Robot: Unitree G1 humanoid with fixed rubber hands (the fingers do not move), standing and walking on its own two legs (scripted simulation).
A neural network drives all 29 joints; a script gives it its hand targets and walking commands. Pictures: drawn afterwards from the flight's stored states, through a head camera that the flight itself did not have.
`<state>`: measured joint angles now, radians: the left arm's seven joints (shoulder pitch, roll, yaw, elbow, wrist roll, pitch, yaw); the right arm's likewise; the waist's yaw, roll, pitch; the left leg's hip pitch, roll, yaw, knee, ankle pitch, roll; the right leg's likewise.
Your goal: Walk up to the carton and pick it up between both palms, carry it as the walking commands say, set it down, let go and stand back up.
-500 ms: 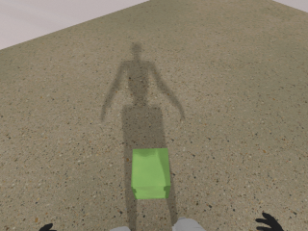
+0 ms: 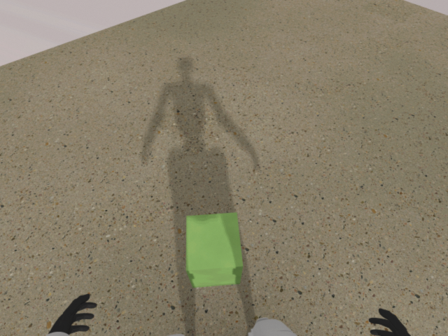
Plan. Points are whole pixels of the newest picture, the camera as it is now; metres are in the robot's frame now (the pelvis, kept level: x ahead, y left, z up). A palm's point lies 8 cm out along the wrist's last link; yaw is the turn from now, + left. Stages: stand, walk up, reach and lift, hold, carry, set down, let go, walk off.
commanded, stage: walk up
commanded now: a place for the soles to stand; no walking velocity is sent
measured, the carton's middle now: (214, 251) +0.47 +0.05 -0.63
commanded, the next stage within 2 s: reach and lift in 0.76 s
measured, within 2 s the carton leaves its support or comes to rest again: neither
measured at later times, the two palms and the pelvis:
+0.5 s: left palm out of the picture +0.08 +0.32 -0.11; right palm out of the picture +0.09 -0.30 -0.12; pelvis -0.01 +0.01 -0.01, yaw -1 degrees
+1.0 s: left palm (74, 321) +0.15 +0.28 -0.10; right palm (368, 311) +0.17 -0.27 -0.12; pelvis -0.01 -0.01 -0.01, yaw +6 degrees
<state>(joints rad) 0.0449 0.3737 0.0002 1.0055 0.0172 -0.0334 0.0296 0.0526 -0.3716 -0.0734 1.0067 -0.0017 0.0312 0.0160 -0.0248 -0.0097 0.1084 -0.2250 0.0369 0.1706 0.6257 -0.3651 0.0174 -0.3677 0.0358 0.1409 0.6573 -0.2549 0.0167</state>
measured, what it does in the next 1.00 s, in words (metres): stands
